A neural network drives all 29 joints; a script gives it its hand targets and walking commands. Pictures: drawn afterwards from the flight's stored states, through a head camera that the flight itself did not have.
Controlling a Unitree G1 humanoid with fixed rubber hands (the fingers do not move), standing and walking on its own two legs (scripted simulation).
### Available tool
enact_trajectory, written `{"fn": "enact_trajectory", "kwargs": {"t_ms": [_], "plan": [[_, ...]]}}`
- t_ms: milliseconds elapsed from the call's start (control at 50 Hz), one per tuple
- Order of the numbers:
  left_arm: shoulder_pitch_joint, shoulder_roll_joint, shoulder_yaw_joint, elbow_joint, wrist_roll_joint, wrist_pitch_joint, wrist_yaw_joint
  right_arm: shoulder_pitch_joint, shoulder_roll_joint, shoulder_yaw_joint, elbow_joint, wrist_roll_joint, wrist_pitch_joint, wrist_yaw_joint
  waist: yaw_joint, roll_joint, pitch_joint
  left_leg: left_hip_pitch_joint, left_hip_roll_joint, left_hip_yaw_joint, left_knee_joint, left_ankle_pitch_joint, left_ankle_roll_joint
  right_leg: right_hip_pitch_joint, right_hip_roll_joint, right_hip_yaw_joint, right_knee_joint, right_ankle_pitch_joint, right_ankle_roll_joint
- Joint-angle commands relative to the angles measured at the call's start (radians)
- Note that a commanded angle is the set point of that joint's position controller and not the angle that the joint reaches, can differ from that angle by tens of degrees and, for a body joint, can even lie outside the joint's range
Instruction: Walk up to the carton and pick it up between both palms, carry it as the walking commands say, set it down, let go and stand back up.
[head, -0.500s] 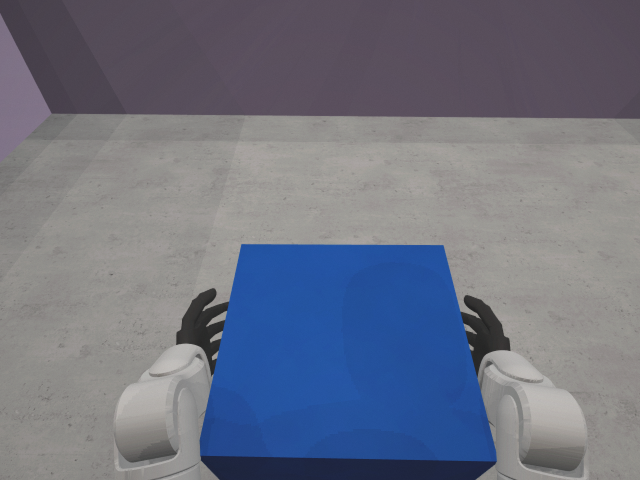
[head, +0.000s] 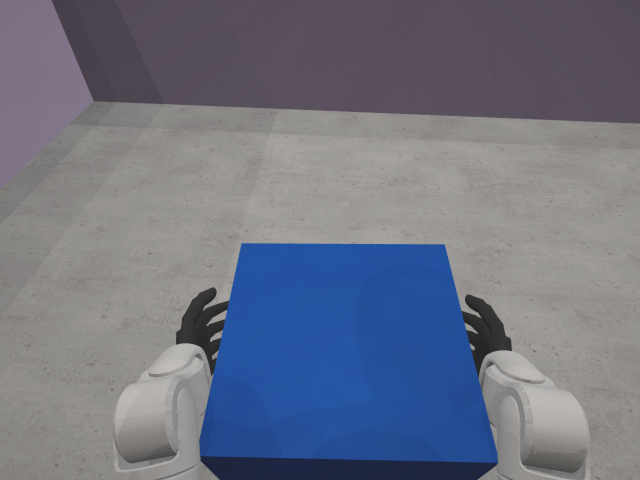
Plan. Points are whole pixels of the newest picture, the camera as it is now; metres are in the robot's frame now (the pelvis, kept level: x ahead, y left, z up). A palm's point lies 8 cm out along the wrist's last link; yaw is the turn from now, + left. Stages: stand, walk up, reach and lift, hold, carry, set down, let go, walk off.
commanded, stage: carry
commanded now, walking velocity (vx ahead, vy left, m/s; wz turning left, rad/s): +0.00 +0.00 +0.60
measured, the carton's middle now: (340, 389) +0.25 +0.01 +0.01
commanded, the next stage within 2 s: none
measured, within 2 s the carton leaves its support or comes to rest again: neither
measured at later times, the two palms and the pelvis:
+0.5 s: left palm out of the picture +0.12 +0.28 +0.08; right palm (376, 410) +0.20 -0.03 +0.08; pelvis -0.08 +0.06 -0.01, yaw +15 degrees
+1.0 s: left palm out of the picture +0.02 +0.32 +0.08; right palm (310, 442) +0.17 +0.04 +0.08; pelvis -0.13 +0.05 +0.01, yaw +27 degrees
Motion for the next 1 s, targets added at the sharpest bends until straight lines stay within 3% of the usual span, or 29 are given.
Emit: {"fn": "enact_trajectory", "kwargs": {"t_ms": [0,40,60,80,100,120,140,160,180,200,240,260,300,360,380,400,420,440,460,480,500,520,540,600,680,740,880,940,980], "plan": [[-0.481,-0.808,-0.776,-0.077,-0.347,0.018,-0.218,-0.490,0.748,0.698,-0.106,0.393,-0.014,0.234,-0.023,0.226,-0.288,0.213,0.243,-0.469,-0.274,0.164,0.045,0.011,0.064,-0.029,-0.126,-0.004,-0.026],[-0.458,-0.814,-0.777,-0.095,-0.349,0.015,-0.214,-0.489,0.751,0.708,-0.124,0.400,-0.016,0.232,-0.015,0.276,-0.331,0.212,0.204,-0.428,-0.297,0.225,-0.020,0.134,0.096,-0.062,-0.309,0.007,-0.045],[-0.438,-0.823,-0.777,-0.095,-0.350,0.013,-0.212,-0.494,0.753,0.714,-0.140,0.403,-0.018,0.230,0.000,0.280,-0.367,0.172,0.165,-0.360,-0.306,0.221,-0.090,0.275,0.108,-0.095,-0.474,0.061,-0.060],[-0.430,-0.826,-0.775,-0.106,-0.351,0.008,-0.212,-0.489,0.756,0.728,-0.145,0.403,-0.020,0.227,0.012,0.240,-0.398,0.075,0.103,-0.250,-0.287,0.195,-0.183,0.469,0.064,-0.094,-0.624,0.139,-0.075],[-0.427,-0.819,-0.770,-0.121,-0.347,0.002,-0.212,-0.504,0.764,0.745,-0.170,0.411,-0.025,0.221,0.020,0.108,-0.438,-0.070,0.005,-0.123,-0.233,0.095,-0.284,0.668,-0.077,-0.002,-0.678,0.128,-0.112],[-0.448,-0.810,-0.765,-0.145,-0.349,-0.006,-0.211,-0.537,0.754,0.756,-0.212,0.427,-0.028,0.216,0.022,-0.179,-0.441,-0.142,-0.078,-0.017,0.057,-0.154,-0.285,0.637,-0.344,0.227,-0.644,0.171,-0.205],[-0.452,-0.827,-0.777,-0.152,-0.361,-0.008,-0.211,-0.569,0.753,0.750,-0.235,0.431,-0.030,0.218,0.007,-0.279,-0.360,-0.166,0.021,-0.109,0.324,-0.282,-0.189,0.435,-0.460,0.279,-0.612,0.281,-0.267],[-0.424,-0.825,-0.776,-0.147,-0.350,-0.005,-0.215,-0.587,0.756,0.765,-0.265,0.429,-0.028,0.222,0.003,-0.231,-0.289,-0.228,0.067,-0.147,0.453,-0.210,-0.161,0.338,-0.466,0.215,-0.624,0.360,-0.270],[-0.481,-0.819,-0.783,-0.174,-0.361,0.005,-0.218,-0.594,0.760,0.757,-0.235,0.424,-0.024,0.220,-0.005,-0.121,-0.234,-0.237,0.063,-0.129,0.514,-0.155,-0.148,0.281,-0.398,0.123,-0.629,0.312,-0.223],[-0.489,-0.814,-0.776,-0.167,-0.361,0.010,-0.223,-0.571,0.772,0.752,-0.209,0.418,-0.021,0.218,-0.012,-0.106,-0.200,-0.238,0.058,-0.120,0.486,-0.123,-0.133,0.277,-0.341,0.036,-0.599,0.374,-0.186],[-0.448,-0.798,-0.743,-0.126,-0.351,0.020,-0.224,-0.543,0.761,0.744,-0.176,0.413,-0.013,0.211,-0.012,-0.176,-0.217,-0.225,0.030,-0.070,0.382,-0.149,-0.131,0.352,-0.281,-0.049,-0.487,0.692,-0.142],[-0.418,-0.783,-0.730,-0.103,-0.346,0.023,-0.226,-0.548,0.749,0.734,-0.170,0.412,-0.009,0.204,-0.009,-0.231,-0.241,-0.211,0.023,-0.050,0.337,-0.178,-0.136,0.383,-0.277,-0.073,-0.448,0.773,-0.131],[-0.370,-0.763,-0.705,-0.077,-0.334,0.023,-0.231,-0.555,0.731,0.740,-0.174,0.416,0.000,0.198,-0.004,-0.316,-0.244,-0.154,0.012,-0.025,0.272,-0.203,-0.136,0.368,-0.275,-0.096,-0.421,0.800,-0.122],[-0.350,-0.758,-0.714,-0.081,-0.327,0.017,-0.229,-0.535,0.716,0.734,-0.175,0.420,0.005,0.197,0.000,-0.334,-0.254,-0.066,0.007,0.010,0.114,-0.199,-0.127,0.339,-0.293,-0.115,-0.362,0.721,-0.103],[-0.358,-0.761,-0.717,-0.077,-0.329,0.018,-0.227,-0.526,0.721,0.728,-0.163,0.419,0.007,0.197,-0.007,-0.330,-0.261,-0.010,0.000,0.031,0.025,-0.136,-0.126,0.324,-0.289,-0.138,-0.319,0.670,-0.080],[-0.365,-0.758,-0.724,-0.082,-0.325,0.019,-0.225,-0.513,0.717,0.725,-0.147,0.419,0.008,0.199,-0.019,-0.236,-0.275,0.103,0.001,-0.005,-0.115,-0.031,-0.119,0.262,-0.255,-0.167,-0.220,0.571,-0.039],[-0.383,-0.759,-0.734,-0.076,-0.325,0.021,-0.224,-0.512,0.722,0.718,-0.132,0.415,0.008,0.206,-0.031,-0.090,-0.258,0.229,0.065,-0.138,-0.154,0.125,-0.089,0.099,-0.210,-0.160,-0.111,0.353,0.003],[-0.404,-0.749,-0.740,-0.073,-0.322,0.023,-0.223,-0.494,0.709,0.700,-0.101,0.405,0.005,0.210,-0.033,0.199,-0.224,0.355,0.284,-0.496,-0.172,0.527,-0.005,-0.186,-0.110,-0.151,0.094,-0.119,0.048],[-0.412,-0.758,-0.737,-0.040,-0.316,0.025,-0.226,-0.460,0.716,0.685,-0.056,0.389,0.002,0.218,-0.020,0.249,-0.180,0.314,0.373,-0.712,-0.176,0.570,0.066,-0.280,-0.040,-0.008,0.255,-0.246,0.062],[-0.434,-0.776,-0.748,-0.047,-0.322,0.022,-0.226,-0.468,0.734,0.688,-0.061,0.384,-0.004,0.225,-0.019,0.168,-0.151,0.247,0.350,-0.672,-0.174,0.417,0.100,-0.264,-0.068,0.043,0.295,-0.209,0.055],[-0.458,-0.799,-0.758,-0.044,-0.329,0.020,-0.230,-0.501,0.750,0.696,-0.085,0.386,-0.012,0.229,-0.022,0.093,-0.125,0.180,0.279,-0.629,-0.206,0.124,0.084,-0.248,-0.067,0.046,0.275,-0.126,0.050],[-0.467,-0.814,-0.766,-0.027,-0.338,0.015,-0.235,-0.514,0.752,0.700,-0.095,0.385,-0.017,0.232,-0.023,0.078,-0.108,0.138,0.230,-0.585,-0.243,-0.039,0.049,-0.250,-0.064,0.050,0.281,-0.042,0.034],[-0.474,-0.833,-0.773,-0.037,-0.345,0.009,-0.231,-0.523,0.770,0.695,-0.101,0.396,-0.022,0.238,-0.023,0.118,-0.126,0.155,0.200,-0.507,-0.248,-0.064,0.027,-0.242,-0.060,0.036,0.263,0.029,0.026],[-0.532,-0.851,-0.813,-0.107,-0.368,0.000,-0.211,-0.481,0.783,0.663,-0.083,0.406,-0.032,0.246,-0.023,0.194,-0.219,0.252,0.170,-0.498,-0.228,0.014,0.021,-0.213,-0.012,0.023,0.219,0.098,0.021],[-0.555,-0.851,-0.836,-0.150,-0.379,0.001,-0.196,-0.462,0.765,0.657,-0.126,0.410,-0.038,0.249,-0.031,0.201,-0.240,0.320,0.162,-0.609,-0.227,0.182,0.042,-0.191,0.049,0.047,0.102,0.037,0.026],[-0.509,-0.863,-0.830,-0.124,-0.361,0.008,-0.190,-0.469,0.746,0.657,-0.165,0.409,-0.040,0.247,-0.034,0.221,-0.275,0.377,0.158,-0.642,-0.220,0.259,0.057,-0.176,0.081,0.052,0.022,0.015,0.017],[-0.488,-0.867,-0.846,-0.159,-0.355,0.008,-0.182,-0.453,0.730,0.669,-0.217,0.410,-0.042,0.246,-0.035,0.252,-0.341,0.361,0.139,-0.644,-0.254,0.205,0.041,-0.073,0.118,0.033,-0.119,0.042,-0.003],[-0.459,-0.859,-0.842,-0.165,-0.355,0.009,-0.188,-0.458,0.724,0.687,-0.242,0.405,-0.041,0.240,-0.024,0.271,-0.343,0.218,0.090,-0.589,-0.310,0.098,-0.031,0.116,0.140,-0.004,-0.282,0.043,-0.029],[-0.419,-0.852,-0.822,-0.152,-0.350,0.011,-0.192,-0.452,0.716,0.706,-0.240,0.397,-0.036,0.230,0.000,0.262,-0.363,0.014,0.003,-0.428,-0.320,0.029,-0.178,0.451,0.128,-0.066,-0.588,0.151,-0.057]]}}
